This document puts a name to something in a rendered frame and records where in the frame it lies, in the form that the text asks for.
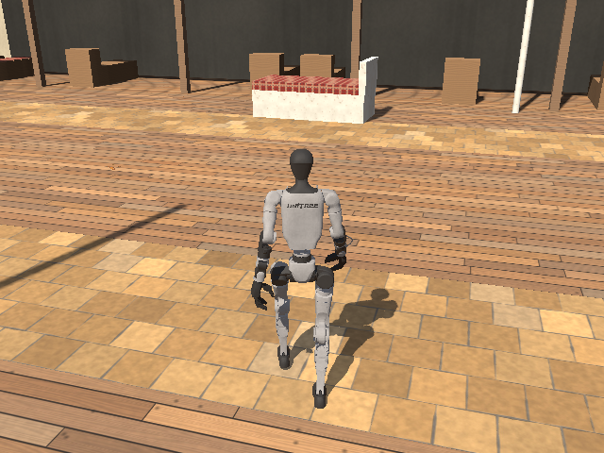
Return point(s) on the robot shin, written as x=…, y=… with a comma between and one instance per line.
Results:
x=321, y=361
x=282, y=326

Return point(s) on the robot left shin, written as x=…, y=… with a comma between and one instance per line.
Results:
x=282, y=326

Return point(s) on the robot left upper arm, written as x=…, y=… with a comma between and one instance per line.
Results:
x=272, y=199

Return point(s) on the robot right upper arm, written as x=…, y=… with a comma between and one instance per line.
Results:
x=334, y=212

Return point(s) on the robot left hand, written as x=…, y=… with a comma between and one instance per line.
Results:
x=255, y=291

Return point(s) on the robot left forearm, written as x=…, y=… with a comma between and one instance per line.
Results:
x=262, y=260

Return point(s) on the robot right shin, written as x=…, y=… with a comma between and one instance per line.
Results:
x=321, y=361

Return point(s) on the robot right hand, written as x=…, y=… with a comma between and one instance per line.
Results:
x=333, y=257

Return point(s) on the robot right forearm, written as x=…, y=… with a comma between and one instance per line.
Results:
x=340, y=245

